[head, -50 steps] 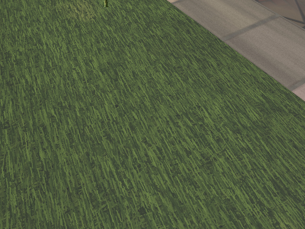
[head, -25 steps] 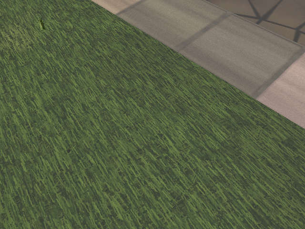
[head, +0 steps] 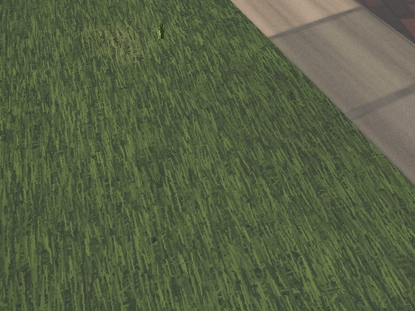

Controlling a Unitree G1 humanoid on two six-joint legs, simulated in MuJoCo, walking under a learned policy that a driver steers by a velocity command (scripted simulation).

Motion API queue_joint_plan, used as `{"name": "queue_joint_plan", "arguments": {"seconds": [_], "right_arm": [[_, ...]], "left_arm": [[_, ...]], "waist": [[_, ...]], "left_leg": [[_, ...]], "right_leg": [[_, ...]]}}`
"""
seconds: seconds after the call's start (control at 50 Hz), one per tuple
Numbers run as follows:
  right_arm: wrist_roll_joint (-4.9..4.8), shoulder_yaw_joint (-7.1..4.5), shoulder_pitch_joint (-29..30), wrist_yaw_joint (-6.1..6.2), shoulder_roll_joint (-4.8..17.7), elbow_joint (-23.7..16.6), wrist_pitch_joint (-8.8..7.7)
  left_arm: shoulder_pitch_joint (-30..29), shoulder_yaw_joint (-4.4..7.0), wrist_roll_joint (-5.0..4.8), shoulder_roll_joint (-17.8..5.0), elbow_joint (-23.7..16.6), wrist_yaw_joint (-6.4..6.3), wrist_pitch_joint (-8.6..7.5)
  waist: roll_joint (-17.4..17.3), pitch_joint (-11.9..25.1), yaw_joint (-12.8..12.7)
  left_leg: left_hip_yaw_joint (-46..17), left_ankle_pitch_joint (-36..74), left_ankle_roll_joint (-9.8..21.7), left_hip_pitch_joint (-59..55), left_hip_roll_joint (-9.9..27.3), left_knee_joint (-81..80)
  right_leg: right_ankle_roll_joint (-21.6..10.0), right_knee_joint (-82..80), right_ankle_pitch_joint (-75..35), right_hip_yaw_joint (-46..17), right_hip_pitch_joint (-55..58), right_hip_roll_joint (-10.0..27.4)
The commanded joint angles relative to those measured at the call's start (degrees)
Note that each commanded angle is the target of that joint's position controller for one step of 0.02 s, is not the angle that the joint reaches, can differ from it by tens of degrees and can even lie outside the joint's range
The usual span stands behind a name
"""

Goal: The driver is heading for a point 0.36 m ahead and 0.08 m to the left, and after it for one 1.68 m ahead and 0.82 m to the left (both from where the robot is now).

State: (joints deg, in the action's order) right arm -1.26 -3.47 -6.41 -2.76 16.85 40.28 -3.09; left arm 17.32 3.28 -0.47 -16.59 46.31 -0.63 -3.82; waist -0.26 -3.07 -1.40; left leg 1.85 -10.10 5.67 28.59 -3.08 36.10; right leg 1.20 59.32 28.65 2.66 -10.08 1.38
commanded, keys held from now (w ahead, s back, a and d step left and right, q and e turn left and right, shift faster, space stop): w+q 0.24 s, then q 0.76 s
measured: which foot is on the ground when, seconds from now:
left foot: down 0.00-0.40, up 0.42-0.82, down 0.84-1.00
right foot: up 0.00-0.38, down 0.40-0.84, up 0.86-1.00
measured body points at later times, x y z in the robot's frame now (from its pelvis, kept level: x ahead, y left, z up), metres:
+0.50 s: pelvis +0.26 -0.03 +0.01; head +0.30 -0.03 +0.46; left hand +0.40 +0.27 -0.06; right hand +0.42 -0.29 -0.11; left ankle +0.13 +0.06 -0.63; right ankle +0.39 -0.11 -0.72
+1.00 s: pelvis +0.30 +0.02 +0.02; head +0.32 +0.07 +0.47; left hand +0.26 +0.35 -0.09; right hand +0.59 -0.12 -0.04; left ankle +0.27 +0.11 -0.72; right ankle +0.38 -0.11 -0.64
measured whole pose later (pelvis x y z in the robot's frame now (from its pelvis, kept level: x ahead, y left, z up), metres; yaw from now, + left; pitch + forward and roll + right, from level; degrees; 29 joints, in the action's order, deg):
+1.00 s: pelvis +0.30 +0.02 +0.02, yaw +36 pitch +2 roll -2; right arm 0.0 -3.9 -11.5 0.8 17.7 33.5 1.8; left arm 4.8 5.0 0.4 -19.2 43.7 -1.3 0.9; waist 2.0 -3.4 0.2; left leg -3.2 -11.8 2.6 18.4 -1.2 28.4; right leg 3.8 62.2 24.7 -0.2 -30.7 0.8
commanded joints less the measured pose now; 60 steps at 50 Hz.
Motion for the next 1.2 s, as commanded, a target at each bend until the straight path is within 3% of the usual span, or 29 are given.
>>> {"name": "queue_joint_plan", "arguments": {"seconds": [0.02, 0.04, 0.06, 0.1, 0.14, 0.22, 0.3, 0.36, 0.38, 0.4, 0.42, 0.44, 0.46, 0.48, 0.54, 0.58, 0.64, 0.7, 0.78, 0.82, 0.84, 0.86, 0.88, 0.9, 0.92, 0.94, 1.0, 1.08, 1.2], "right_arm": [[0.16, -3.10, -13.50, 1.03, 9.64, -1.04, -0.78], [0.22, -2.57, -9.70, 1.17, 7.91, -1.88, -0.70], [0.96, -2.06, -7.56, 1.44, 6.72, -2.92, -0.72], [0.94, -2.12, -6.25, 1.80, 6.78, -3.64, -0.70], [0.70, -2.52, -7.01, 2.48, 8.25, -3.30, -0.78], [0.05, -3.00, -9.89, 3.51, 9.48, -2.22, -0.11], [-0.25, -3.18, -13.84, 4.07, 9.37, -0.62, 1.30], [-0.04, -3.17, -11.36, 4.72, 8.46, -1.97, 2.36], [0.01, -2.74, -9.98, 4.69, 6.94, -3.04, 2.32], [1.03, -1.62, -9.97, 4.65, 3.70, -4.96, 2.12], [0.62, -0.68, -22.51, 4.34, 0.96, -4.50, 1.82], [-0.10, -1.68, -24.98, 4.12, 7.63, -3.05, 2.13], [-0.49, -2.75, -18.07, 4.33, 10.54, -3.43, 3.05], [-0.30, -3.06, -13.71, 4.74, 10.73, -4.27, 4.11], [-0.14, -2.75, -12.75, 5.04, 6.86, -5.47, 6.31], [0.21, -2.23, -12.15, 5.06, 4.82, -6.18, 6.37], [0.59, -1.94, -9.46, 4.41, 4.68, -7.38, 6.32], [0.47, -1.99, -7.13, 3.45, 5.23, -8.36, 6.64], [0.51, -2.54, -5.08, 2.35, 6.16, -9.88, 6.99], [0.73, -3.17, -7.45, 2.23, 6.67, -8.98, 6.84], [0.87, -4.18, -9.69, 2.82, 9.51, -8.60, 6.68], [1.06, -5.67, -10.66, 4.01, 16.68, -9.91, 6.49], [2.83, -5.19, -10.81, 3.56, 16.23, -10.93, 5.30], [3.01, -4.56, -9.77, 3.19, 14.20, -10.45, 4.15], [2.10, -4.22, -6.96, 3.31, 12.78, -10.29, 3.49], [1.18, -3.68, -4.73, 3.54, 11.04, -10.64, 3.47], [1.30, -2.90, -2.60, 4.34, 9.99, -11.30, 4.04], [1.02, -3.35, -3.81, 4.91, 10.88, -11.00, 4.51], [1.17, -3.24, -2.77, 4.17, 10.59, -11.06, 5.23]], "left_arm": [[-5.99, 0.64, -1.38, -7.40, -8.77, 0.83, -4.77], [-6.81, 0.95, 0.21, -7.58, -8.56, 0.41, -4.84], [-5.89, 1.38, 0.83, -8.00, -8.54, 0.33, -4.29], [-4.20, 1.38, 1.25, -6.89, -8.54, 0.39, -2.95], [-5.92, 0.83, 1.51, -5.23, -9.16, 0.22, -2.06], [-14.76, -0.26, 1.26, -2.89, -11.06, 0.65, -2.24], [-18.89, 0.55, 0.81, -5.00, -12.49, 1.37, -2.92], [-14.19, 1.71, 1.05, -6.71, -11.32, 1.57, -3.48], [-10.56, 2.16, 1.69, -7.70, -10.69, 1.24, -3.71], [-4.33, 2.85, 2.80, -11.21, -10.57, 0.67, -3.65], [-2.25, 2.93, 3.43, -12.74, -10.07, 0.68, -2.49], [-2.92, 2.89, 1.29, -10.41, -10.17, 0.87, -1.39], [-5.49, 1.85, 1.15, -6.47, -11.52, 0.38, -0.59], [-8.42, 1.15, 1.47, -4.97, -11.56, 0.09, 0.32], [-12.71, 1.16, 2.16, -5.61, -10.53, -0.18, 1.25], [-12.75, 1.67, 2.14, -6.48, -9.54, -0.31, 1.14], [-13.60, 2.31, 1.39, -7.79, -8.76, -0.62, 1.72], [-14.49, 2.71, 0.89, -9.05, -8.14, -0.46, 2.59], [-13.42, 3.29, -0.30, -10.73, -6.65, 0.05, 3.23], [-12.56, 3.15, -1.15, -9.86, -5.53, 0.05, 3.60], [-9.42, 2.66, -0.55, -7.70, -4.14, 0.26, 3.76], [-8.61, 1.45, 2.48, -4.30, -6.12, 0.71, 3.71], [-14.54, 1.99, 2.16, -6.23, -8.04, 0.08, 3.55], [-15.92, 2.59, 0.78, -7.87, -8.01, -0.21, 3.71], [-14.73, 2.81, 0.28, -7.89, -7.43, -0.53, 3.88], [-13.97, 3.00, 0.72, -8.00, -6.46, -1.00, 4.03], [-12.29, 3.05, 0.78, -7.40, -6.05, -0.94, 4.03], [-14.36, 2.21, 0.47, -5.51, -6.66, -0.63, 3.89], [-13.18, 2.21, -0.09, -6.20, -6.55, 0.58, 3.37]], "waist": [[-1.80, 12.76, 7.00], [0.30, 8.80, 4.66], [-0.95, 7.62, 2.50], [-1.75, 6.25, 0.57], [-1.54, 4.49, 0.56], [-3.43, 3.09, 4.04], [-5.00, 3.49, 5.35], [-6.96, 6.05, 1.98], [-6.18, 8.63, -0.25], [0.54, 16.58, -2.30], [16.87, 25.22, 2.50], [14.63, 26.24, 2.20], [9.20, 18.71, 0.00], [5.56, 14.04, 0.08], [8.09, 6.42, 2.71], [8.83, 7.25, 2.57], [7.31, 10.11, 1.98], [7.79, 9.23, 1.50], [7.98, 7.71, 1.30], [6.52, 7.79, 2.70], [0.69, 7.93, 2.83], [-17.89, 8.11, 0.67], [-15.37, 9.68, 4.88], [-9.73, 9.12, 4.63], [-7.68, 8.18, 2.80], [-5.97, 8.25, 2.00], [-7.18, 9.80, 0.43], [-7.46, 9.60, 1.82], [-9.34, 9.48, 2.77]], "left_leg": [[-34.59, -1.95, 13.47, -40.58, 17.91, -18.40], [-29.60, 4.49, 12.32, -32.20, 15.95, -19.19], [-26.72, 9.78, 12.14, -26.45, 14.57, -20.44], [-23.88, 14.37, 12.55, -20.51, 13.24, -22.40], [-20.13, 17.16, 12.14, -15.62, 11.73, -23.40], [-15.67, 10.98, 7.89, -11.42, 7.15, -22.45], [-19.93, 13.74, 5.18, -15.92, 7.66, -15.78], [-24.05, 17.03, 2.12, -19.80, 7.31, -6.69], [-22.67, 17.27, -0.16, -18.26, 4.51, -0.52], [-18.51, 3.91, -2.99, -11.30, 0.80, 14.28], [-13.56, -34.00, -6.40, 3.71, -6.16, 30.75], [-13.38, -29.80, -7.82, 8.04, -0.63, 38.74], [-11.40, -24.85, -9.25, 10.82, 1.21, 41.25], [-9.28, -21.20, -9.99, 10.86, 2.76, 40.09], [-5.68, -16.64, -10.43, 3.85, 4.88, 32.90], [-4.34, -14.97, -10.56, 2.50, 5.36, 27.79], [-3.98, -9.82, -9.99, -0.26, 7.03, 20.15], [-2.23, -7.07, -8.81, -4.49, 7.05, 13.41], [0.07, -7.06, -6.25, -7.84, 6.06, 3.23], [1.39, -0.61, -3.64, -14.96, 3.79, -6.90], [-4.04, 8.84, -1.08, -21.61, 6.06, -12.41], [-24.85, 29.36, 6.42, -30.33, 20.94, -13.69], [-31.91, 27.88, 14.85, -26.12, 25.08, -15.88], [-27.11, 25.39, 13.52, -25.12, 22.26, -16.36], [-23.22, 22.64, 10.40, -24.23, 19.30, -15.80], [-21.36, 20.99, 8.12, -23.92, 17.43, -15.42], [-19.18, 24.02, 7.63, -21.16, 14.73, -15.20], [-21.43, 18.36, 7.56, -22.20, 13.67, -14.46], [-26.87, 14.43, 7.50, -18.92, 13.41, -12.87]], "right_leg": [[-2.02, 15.26, -4.82, -8.50, -36.35, 1.77], [-1.62, 10.04, -7.20, -8.07, -33.03, 3.38], [-1.20, 7.61, -8.79, -8.43, -28.64, 4.44], [0.37, 3.04, -9.55, -7.58, -25.52, 4.68], [2.10, -3.28, -13.19, -6.05, -24.74, 4.08], [3.20, -21.35, -30.31, -5.02, -19.42, 0.59], [2.24, -30.13, -32.58, -6.18, -16.08, -2.80], [-0.53, -34.11, -30.66, -6.79, -10.58, -3.10], [-2.34, -36.66, -36.41, -6.87, -3.53, -0.89], [-6.29, -33.22, -51.73, -15.37, 11.04, 9.92], [-17.73, -31.28, -64.20, -34.90, 27.70, 25.48], [-19.01, -33.43, -48.84, -40.75, 25.50, 26.74], [-16.35, -35.11, -41.29, -31.90, 19.64, 22.29], [-14.25, -36.57, -37.74, -25.07, 12.91, 18.89], [-12.98, -41.93, -35.52, -13.16, -2.89, 12.87], [-14.57, -43.10, -39.78, -10.16, -2.48, 13.60], [-15.58, -43.44, -40.28, -7.36, -0.34, 15.73], [-14.80, -44.16, -33.74, -4.15, -1.70, 15.94], [-12.53, -41.25, -29.69, -2.92, 0.94, 17.36], [-8.46, -35.33, -25.54, 0.16, -1.00, 15.25], [-4.12, -27.59, -19.42, 3.70, -6.12, 11.93], [2.18, -8.74, 4.06, 9.19, -22.12, 3.12], [3.20, 3.00, 10.43, -0.97, -28.21, -1.26], [2.51, 7.35, 6.70, -4.36, -28.97, -0.06], [1.95, 7.05, 1.83, -5.37, -29.30, 0.72], [2.07, 5.83, -1.37, -5.95, -29.14, 1.26], [3.29, 5.03, -6.92, -5.56, -24.24, -0.52], [4.03, -7.51, -8.53, -6.52, -21.89, -1.62], [2.84, -18.74, -7.20, -6.41, -13.18, -2.52]]}}
Keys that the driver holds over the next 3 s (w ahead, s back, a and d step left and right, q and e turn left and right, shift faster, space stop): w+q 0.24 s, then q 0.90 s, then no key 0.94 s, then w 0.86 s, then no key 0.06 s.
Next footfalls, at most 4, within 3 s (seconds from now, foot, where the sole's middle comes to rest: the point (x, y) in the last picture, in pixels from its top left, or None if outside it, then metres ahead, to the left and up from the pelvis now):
0.40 right None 0.43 -0.10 -0.75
0.84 left None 0.30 0.13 -0.75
1.28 right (237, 309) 0.44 -0.05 -0.75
1.58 left None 0.23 0.12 -0.75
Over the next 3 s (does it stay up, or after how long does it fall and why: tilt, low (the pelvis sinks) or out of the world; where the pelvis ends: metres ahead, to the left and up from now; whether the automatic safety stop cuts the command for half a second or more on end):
stays up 0.54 0.29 0.03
